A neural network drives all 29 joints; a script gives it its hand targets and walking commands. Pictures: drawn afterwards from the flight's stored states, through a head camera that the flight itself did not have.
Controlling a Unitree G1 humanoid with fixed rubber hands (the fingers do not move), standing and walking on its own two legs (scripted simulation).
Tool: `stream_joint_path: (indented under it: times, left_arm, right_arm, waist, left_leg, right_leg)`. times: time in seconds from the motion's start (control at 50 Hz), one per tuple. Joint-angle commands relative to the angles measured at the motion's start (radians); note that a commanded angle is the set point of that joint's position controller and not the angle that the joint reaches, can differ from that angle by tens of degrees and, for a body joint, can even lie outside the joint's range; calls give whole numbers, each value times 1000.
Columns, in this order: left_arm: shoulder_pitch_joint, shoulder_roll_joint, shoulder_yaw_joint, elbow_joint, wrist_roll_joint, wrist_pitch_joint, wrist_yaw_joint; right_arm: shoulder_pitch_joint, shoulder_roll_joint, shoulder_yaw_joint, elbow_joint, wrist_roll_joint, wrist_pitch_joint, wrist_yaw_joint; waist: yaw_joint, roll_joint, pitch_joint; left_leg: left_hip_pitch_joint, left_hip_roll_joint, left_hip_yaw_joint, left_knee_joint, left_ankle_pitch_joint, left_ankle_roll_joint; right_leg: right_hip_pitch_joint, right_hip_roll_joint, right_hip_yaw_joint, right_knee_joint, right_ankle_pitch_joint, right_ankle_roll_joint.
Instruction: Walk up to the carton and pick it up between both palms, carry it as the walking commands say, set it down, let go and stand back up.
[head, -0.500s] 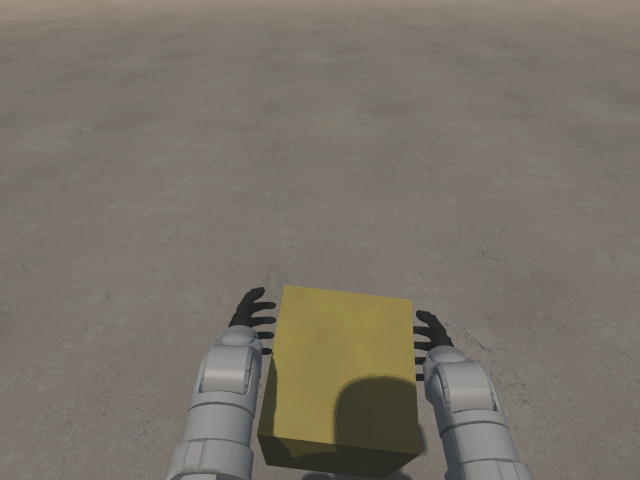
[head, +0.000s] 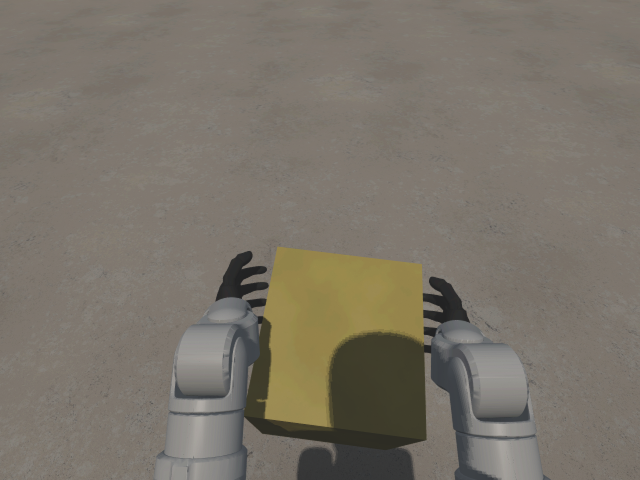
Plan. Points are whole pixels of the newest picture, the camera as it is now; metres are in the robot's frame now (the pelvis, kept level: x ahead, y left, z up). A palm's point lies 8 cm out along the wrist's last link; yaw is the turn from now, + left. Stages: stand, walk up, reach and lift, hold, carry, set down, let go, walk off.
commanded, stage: carry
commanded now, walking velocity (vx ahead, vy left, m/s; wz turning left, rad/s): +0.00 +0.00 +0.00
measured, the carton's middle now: (335, 355) +0.30 +0.00 +0.01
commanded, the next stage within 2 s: none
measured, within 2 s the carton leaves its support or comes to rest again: neither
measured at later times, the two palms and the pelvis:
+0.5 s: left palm (233, 347) +0.26 +0.12 +0.10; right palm (465, 364) +0.25 -0.14 +0.08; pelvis -0.03 -0.01 +0.00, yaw +1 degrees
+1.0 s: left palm (240, 360) +0.25 +0.11 +0.09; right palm (473, 379) +0.24 -0.15 +0.07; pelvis -0.05 -0.02 +0.00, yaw +1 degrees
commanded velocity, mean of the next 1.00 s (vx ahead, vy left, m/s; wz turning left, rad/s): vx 0.00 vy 0.00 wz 0.00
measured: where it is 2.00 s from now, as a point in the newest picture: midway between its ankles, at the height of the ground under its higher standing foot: outside the picture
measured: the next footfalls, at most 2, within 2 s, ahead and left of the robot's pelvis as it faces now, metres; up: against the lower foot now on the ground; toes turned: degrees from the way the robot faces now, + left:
none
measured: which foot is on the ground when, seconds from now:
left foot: down 0.00-1.00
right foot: down 0.00-1.00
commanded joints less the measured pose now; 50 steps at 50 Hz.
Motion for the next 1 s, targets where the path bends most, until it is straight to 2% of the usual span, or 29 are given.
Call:
stream_joint_path:
  times: [0.0,0.14,0.32,0.54,0.8,0.98]
  left_arm:
    - [-198,-1057,-475,-94,-331,53,-197]
    - [-226,-1039,-470,-100,-333,58,-199]
    - [-251,-1040,-468,-65,-326,33,-213]
    - [-260,-1036,-449,-25,-298,-16,-227]
    - [-304,-1023,-445,-9,-285,-62,-235]
    - [-333,-1004,-401,90,-254,-102,-238]
  right_arm:
    - [-484,1000,484,-259,336,-59,219]
    - [-475,990,460,-237,319,-54,222]
    - [-481,989,434,-178,297,-82,235]
    - [-496,989,426,-127,287,-129,258]
    - [-532,976,425,-101,281,-174,268]
    - [-561,951,376,0,251,-216,272]
  waist:
    - [2,3,-363]
    - [3,-5,-333]
    - [3,-3,-299]
    - [-1,-10,-281]
    - [-6,-12,-286]
    - [-5,-6,-299]
  left_leg:
    - [151,148,-44,-24,532,20]
    - [127,138,-51,-43,423,17]
    - [101,131,-55,-72,277,13]
    - [69,126,-54,-89,171,11]
    - [53,123,-52,-87,130,17]
    - [58,127,-51,-92,145,17]
  right_leg:
    - [143,-101,-6,-6,390,-24]
    - [135,-101,2,-14,369,-38]
    - [104,-98,11,-47,253,-41]
    - [86,-97,20,-81,157,-42]
    - [71,-96,27,-93,99,-46]
    - [78,-90,23,-92,96,-47]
